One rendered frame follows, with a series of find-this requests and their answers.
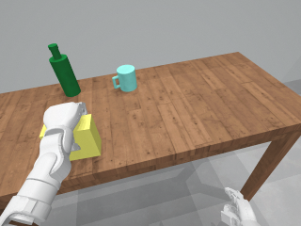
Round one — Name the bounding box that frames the robot right hand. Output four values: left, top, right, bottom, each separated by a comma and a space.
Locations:
220, 187, 257, 226

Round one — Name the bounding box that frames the robot left forearm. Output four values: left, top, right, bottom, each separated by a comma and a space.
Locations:
0, 125, 74, 226

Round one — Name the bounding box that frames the table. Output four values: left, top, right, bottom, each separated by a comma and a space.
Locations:
0, 52, 301, 226

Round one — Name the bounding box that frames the sponge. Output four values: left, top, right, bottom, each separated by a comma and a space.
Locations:
39, 114, 102, 161

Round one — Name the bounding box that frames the robot left hand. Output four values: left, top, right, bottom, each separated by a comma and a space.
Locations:
43, 102, 87, 152

